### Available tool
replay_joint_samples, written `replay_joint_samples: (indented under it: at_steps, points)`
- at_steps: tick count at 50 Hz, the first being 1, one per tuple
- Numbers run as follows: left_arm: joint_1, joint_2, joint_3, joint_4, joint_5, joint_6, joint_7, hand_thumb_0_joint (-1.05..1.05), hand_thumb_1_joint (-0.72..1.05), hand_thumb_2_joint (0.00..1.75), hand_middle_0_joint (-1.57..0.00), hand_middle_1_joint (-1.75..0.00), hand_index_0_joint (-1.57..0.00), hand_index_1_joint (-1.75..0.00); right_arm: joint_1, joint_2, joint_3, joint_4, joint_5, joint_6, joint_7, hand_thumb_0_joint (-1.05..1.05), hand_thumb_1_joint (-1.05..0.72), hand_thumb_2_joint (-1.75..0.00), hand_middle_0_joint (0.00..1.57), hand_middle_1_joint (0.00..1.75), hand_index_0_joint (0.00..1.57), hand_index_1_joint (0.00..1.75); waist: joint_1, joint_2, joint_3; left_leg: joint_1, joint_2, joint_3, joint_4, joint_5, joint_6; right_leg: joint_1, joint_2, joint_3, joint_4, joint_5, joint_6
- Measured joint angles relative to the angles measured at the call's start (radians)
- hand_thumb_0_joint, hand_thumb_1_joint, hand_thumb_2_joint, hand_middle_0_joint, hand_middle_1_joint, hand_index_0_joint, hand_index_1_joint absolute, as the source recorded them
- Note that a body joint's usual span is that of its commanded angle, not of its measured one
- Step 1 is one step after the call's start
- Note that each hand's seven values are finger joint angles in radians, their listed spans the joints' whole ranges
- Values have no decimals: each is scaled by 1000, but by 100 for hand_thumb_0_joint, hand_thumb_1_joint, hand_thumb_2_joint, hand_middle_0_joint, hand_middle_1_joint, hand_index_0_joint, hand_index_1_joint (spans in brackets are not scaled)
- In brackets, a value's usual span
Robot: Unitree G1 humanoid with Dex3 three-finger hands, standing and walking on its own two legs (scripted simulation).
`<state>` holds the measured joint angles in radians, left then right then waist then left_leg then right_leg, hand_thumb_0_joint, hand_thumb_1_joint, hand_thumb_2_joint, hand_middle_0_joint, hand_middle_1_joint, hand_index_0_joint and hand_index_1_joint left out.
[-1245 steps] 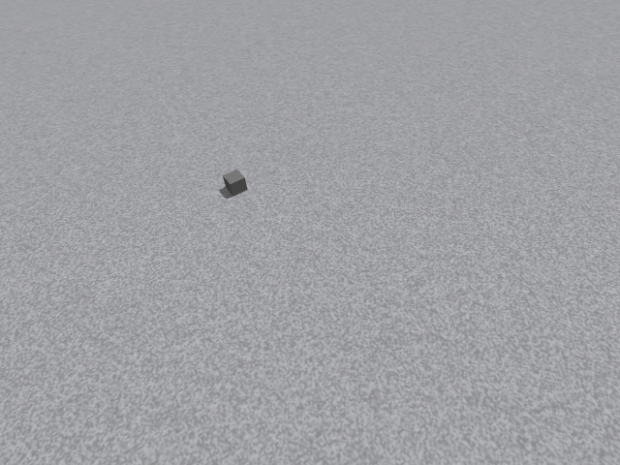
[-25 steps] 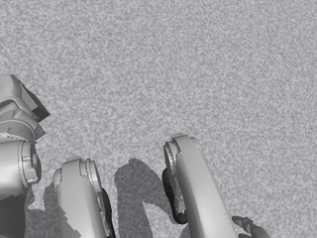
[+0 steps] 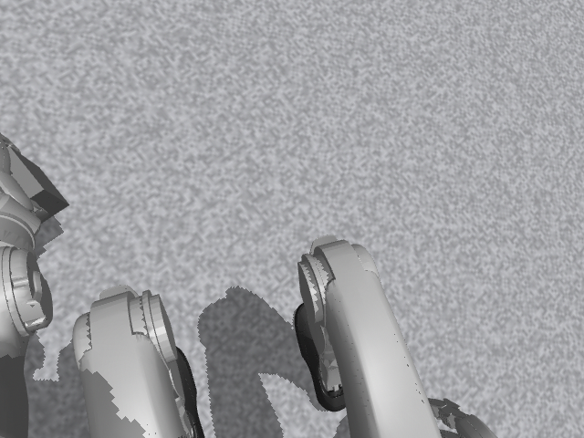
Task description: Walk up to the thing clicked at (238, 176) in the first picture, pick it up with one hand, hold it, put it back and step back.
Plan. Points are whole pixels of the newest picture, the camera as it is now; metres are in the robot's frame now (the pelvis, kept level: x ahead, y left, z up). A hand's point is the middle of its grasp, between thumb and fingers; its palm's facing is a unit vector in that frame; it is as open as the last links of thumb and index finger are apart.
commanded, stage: lower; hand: left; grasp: from above
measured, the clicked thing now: (15, 193) +0.48 +0.30 -0.20
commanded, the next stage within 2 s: rest in 0.24 s
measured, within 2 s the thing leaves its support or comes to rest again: rests again in 1.04 s
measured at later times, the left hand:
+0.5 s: hand (28, 192) +0.49 +0.30 -0.22, palm faces -0.34 -0.25 -0.90, open 10.3 cm
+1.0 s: hand (39, 195) +0.49 +0.30 -0.25, palm faces -0.33 -0.28 -0.90, open 10.3 cm
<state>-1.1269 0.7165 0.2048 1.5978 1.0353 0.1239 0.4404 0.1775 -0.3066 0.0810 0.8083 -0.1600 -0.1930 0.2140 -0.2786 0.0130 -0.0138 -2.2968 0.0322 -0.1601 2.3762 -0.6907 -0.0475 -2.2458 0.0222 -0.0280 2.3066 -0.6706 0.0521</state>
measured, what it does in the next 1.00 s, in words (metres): stands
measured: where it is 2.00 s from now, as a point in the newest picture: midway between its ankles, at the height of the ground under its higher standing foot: (257, 398)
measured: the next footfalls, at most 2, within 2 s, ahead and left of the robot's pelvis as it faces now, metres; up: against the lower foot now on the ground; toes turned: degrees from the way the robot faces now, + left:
none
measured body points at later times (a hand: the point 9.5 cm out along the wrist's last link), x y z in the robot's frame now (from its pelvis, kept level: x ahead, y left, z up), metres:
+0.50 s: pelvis +0.00 +0.01 -0.02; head +0.28 +0.06 +0.33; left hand +0.50 +0.31 -0.17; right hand +0.01 -0.26 -0.12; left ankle +0.07 +0.14 -0.30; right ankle +0.10 -0.13 -0.30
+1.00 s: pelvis +0.00 +0.01 -0.03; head +0.29 +0.08 +0.31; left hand +0.51 +0.31 -0.20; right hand -0.01 -0.25 -0.09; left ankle +0.07 +0.14 -0.30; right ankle +0.10 -0.13 -0.30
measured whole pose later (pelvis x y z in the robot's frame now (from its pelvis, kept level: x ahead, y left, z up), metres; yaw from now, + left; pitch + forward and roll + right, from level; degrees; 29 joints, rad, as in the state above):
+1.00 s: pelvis +0.00 +0.01 -0.03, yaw -5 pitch +31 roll -11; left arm -1.19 0.93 0.27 1.77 1.04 0.09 0.61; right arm 0.15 -0.35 0.20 0.75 -0.21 -0.27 0.31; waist -0.38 -0.08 0.14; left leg -2.35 0.03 -0.25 2.50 -0.72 -0.04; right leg -2.26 0.05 -0.09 2.36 -0.66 0.07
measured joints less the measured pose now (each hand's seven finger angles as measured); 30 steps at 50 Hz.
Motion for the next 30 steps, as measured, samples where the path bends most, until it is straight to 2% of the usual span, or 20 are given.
replay_joint_samples:
  at_steps: [4, 19, 30]
  points:
    - [-13, 17, 0, 32, 1, -5, 14, -1, -10, 49, -72, -45, -79, -44, -4, -9, 7, -5, -6, -5, 9, 0, -92, -90, 20, 30, 20, 30, -8, -7, 11, -15, -1, -6, 17, 0, 1, -11, 2, -4, 11, 2, 2]
    - [-24, 74, 46, 74, 18, -26, 80, -1, -11, 50, -73, -44, -81, -44, -15, -10, 40, -16, -28, -15, 44, 0, -93, -91, 20, 30, 20, 30, -38, -33, 63, -60, -4, -32, 83, -9, 2, -46, 12, -18, 57, 2, 11]
    - [-41, 122, 59, 110, 2, -27, 119, -1, -12, 50, -74, -43, -81, -43, -23, -12, 77, -36, -40, -36, 72, 0, -92, -90, 20, 30, 20, 30, -62, -47, 101, -62, 1, -52, 103, -26, 6, -41, 21, -33, 59, -3, 19]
